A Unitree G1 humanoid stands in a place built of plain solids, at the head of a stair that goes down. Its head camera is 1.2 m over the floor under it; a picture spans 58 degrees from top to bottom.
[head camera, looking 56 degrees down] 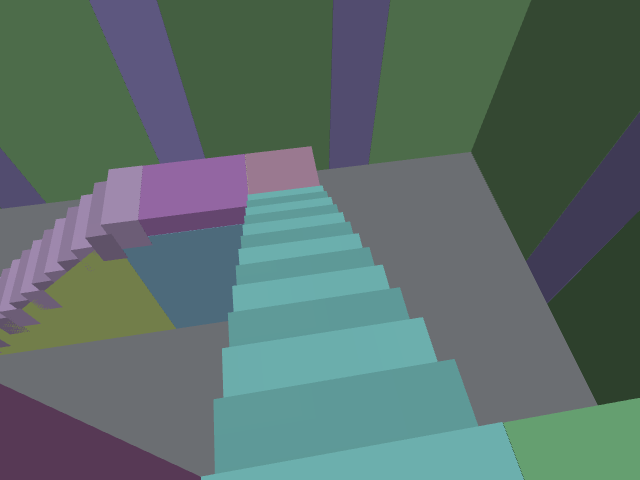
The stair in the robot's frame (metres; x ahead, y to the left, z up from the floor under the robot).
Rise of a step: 0.18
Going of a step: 0.23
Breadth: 0.78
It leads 9 degrees to the left of straight ahead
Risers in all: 13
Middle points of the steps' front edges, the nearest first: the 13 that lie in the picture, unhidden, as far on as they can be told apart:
0.18 -0.09 0.00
0.40 -0.05 -0.18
0.63 -0.02 -0.37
0.86 0.02 -0.55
1.09 0.06 -0.73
1.32 0.09 -0.92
1.54 0.13 -1.10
1.77 0.17 -1.28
2.00 0.21 -1.47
2.23 0.24 -1.65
2.45 0.28 -1.83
2.68 0.32 -2.02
2.91 0.36 -2.20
